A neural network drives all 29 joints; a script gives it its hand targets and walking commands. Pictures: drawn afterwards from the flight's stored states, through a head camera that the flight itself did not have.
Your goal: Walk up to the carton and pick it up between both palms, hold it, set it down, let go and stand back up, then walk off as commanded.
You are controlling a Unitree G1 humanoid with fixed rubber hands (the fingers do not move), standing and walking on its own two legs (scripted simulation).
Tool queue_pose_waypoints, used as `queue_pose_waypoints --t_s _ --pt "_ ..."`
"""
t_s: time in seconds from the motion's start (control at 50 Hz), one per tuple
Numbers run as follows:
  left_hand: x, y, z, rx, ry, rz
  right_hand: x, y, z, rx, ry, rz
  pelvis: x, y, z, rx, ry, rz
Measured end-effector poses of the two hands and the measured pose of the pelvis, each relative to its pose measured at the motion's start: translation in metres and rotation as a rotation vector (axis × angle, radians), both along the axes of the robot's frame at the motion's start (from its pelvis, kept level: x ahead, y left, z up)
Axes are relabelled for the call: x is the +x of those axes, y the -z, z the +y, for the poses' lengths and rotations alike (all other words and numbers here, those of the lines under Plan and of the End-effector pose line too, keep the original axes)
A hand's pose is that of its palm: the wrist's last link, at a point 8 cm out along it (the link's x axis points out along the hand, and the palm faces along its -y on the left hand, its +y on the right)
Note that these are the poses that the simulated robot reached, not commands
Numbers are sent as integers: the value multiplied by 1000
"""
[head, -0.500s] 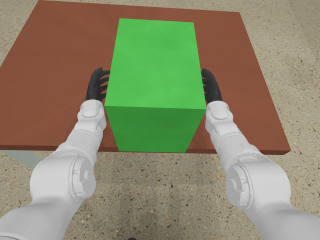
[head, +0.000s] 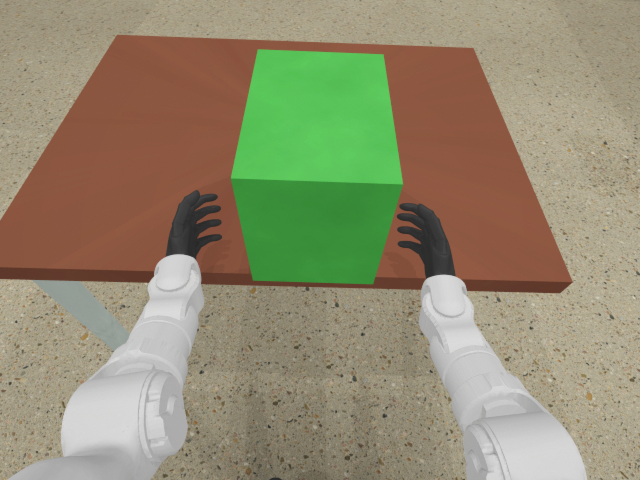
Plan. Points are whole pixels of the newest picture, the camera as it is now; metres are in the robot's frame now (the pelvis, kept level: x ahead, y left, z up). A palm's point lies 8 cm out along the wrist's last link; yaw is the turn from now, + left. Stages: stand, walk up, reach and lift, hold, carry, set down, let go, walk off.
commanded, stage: set down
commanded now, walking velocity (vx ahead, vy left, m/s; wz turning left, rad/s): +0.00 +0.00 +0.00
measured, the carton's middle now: (316, 169) +0.56 +0.07 +0.03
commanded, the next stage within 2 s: none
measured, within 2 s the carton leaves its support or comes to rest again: neither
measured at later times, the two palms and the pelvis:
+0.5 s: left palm (162, 270) +0.34 +0.23 +0.05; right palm (445, 289) +0.35 -0.11 +0.06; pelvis -0.04 +0.02 +0.00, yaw +1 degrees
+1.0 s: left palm (160, 331) +0.27 +0.23 +0.01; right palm (482, 352) +0.29 -0.15 +0.03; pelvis +0.01 +0.00 +0.01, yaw +2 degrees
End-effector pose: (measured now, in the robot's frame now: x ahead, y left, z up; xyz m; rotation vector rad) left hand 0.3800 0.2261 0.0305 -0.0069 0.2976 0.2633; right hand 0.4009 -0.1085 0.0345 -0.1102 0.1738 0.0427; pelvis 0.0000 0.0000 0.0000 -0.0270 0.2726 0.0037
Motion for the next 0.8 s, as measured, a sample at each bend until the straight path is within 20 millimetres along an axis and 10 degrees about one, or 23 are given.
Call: queue_pose_waypoints --t_s 0.28,0.8 --pt "-39 -10 0 4 -23 -17 -20 -45 6 -33 0 52 -38 4 8 6 -14 -74" --pt "-80 3 -2 -20 -28 -9 -77 -9 -24 22 11 86 -4 -3 12 15 -27 -265"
